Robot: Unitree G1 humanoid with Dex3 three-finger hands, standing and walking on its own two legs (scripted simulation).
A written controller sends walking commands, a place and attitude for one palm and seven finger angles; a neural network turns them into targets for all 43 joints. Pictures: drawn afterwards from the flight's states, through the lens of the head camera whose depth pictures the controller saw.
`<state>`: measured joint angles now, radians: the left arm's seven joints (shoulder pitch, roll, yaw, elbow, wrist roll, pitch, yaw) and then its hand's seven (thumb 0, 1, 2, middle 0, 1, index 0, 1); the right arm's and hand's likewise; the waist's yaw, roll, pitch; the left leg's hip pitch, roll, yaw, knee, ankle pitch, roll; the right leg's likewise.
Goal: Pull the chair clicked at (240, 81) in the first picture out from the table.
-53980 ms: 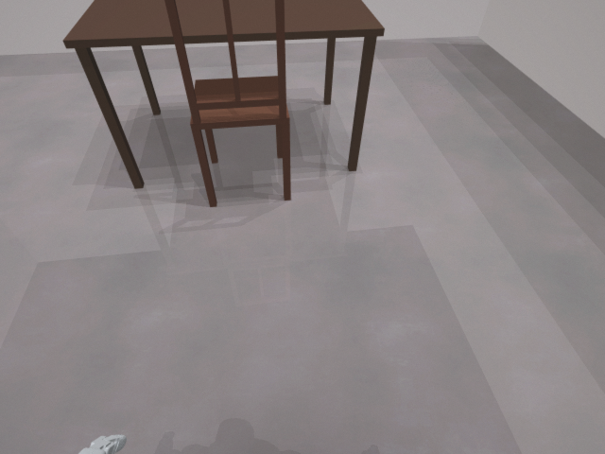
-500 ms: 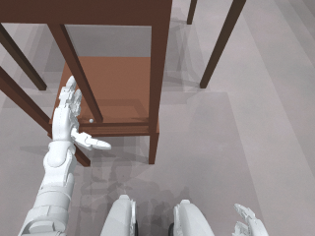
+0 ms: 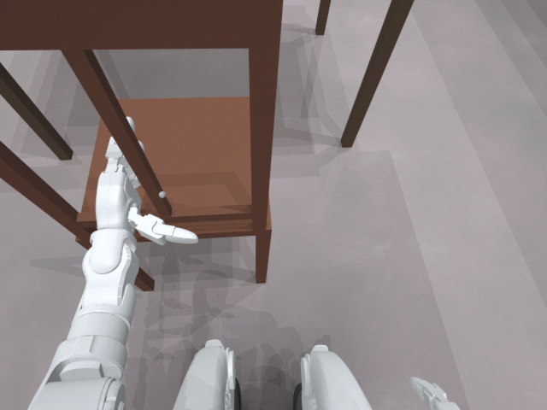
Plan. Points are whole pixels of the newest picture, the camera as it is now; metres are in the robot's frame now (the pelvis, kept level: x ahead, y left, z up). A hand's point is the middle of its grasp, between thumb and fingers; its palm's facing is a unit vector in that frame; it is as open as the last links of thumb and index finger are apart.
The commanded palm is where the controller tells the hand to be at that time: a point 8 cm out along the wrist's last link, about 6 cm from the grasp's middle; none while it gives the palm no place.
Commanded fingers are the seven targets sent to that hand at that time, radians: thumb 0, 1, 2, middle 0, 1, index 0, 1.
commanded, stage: push the fingers through the gap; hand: left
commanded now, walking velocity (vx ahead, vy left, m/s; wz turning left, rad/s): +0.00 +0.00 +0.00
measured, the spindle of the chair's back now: (135, 156) +0.45 +0.19 +0.06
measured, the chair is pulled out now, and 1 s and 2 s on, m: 0.35 0.35 0.40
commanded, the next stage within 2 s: hook a spindle and tug to test in 0.18 s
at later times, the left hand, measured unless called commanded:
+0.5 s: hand (163, 197) +0.41 +0.16 +0.02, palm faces +0.07 -1.00 -0.04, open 16.4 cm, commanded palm +0.38 +0.20 +0.02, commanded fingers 0.00 -0.50 0.30 -0.27 -0.74 -0.27 -0.74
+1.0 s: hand (159, 192) +0.42 +0.16 +0.02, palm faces +0.08 -1.00 -0.02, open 8.6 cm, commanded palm +0.39 +0.20 +0.02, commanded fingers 0.00 0.73 0.83 -0.50 -1.45 -0.50 -1.45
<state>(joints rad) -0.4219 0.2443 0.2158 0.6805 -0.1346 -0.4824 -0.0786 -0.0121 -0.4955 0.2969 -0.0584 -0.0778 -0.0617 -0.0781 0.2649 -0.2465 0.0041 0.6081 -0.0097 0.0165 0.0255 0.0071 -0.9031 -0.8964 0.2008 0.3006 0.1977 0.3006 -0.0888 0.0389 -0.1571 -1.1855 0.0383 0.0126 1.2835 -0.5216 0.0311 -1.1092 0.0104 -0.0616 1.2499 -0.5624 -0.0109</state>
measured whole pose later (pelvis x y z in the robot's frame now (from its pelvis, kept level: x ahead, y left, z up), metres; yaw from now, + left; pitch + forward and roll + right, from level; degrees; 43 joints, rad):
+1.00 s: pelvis +0.00 +0.00 +0.00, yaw +0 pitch +24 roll -3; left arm -0.45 0.25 0.21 0.73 -0.14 -0.50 -0.05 0.00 0.21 0.60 -0.46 -1.37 -0.43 -1.38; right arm 0.25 -0.25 0.00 0.62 -0.01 0.03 0.03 0.01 -0.90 -0.90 0.20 0.30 0.20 0.30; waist -0.08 0.04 -0.16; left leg -1.19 0.03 0.00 1.28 -0.52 0.03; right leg -1.11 0.01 -0.07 1.25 -0.57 -0.01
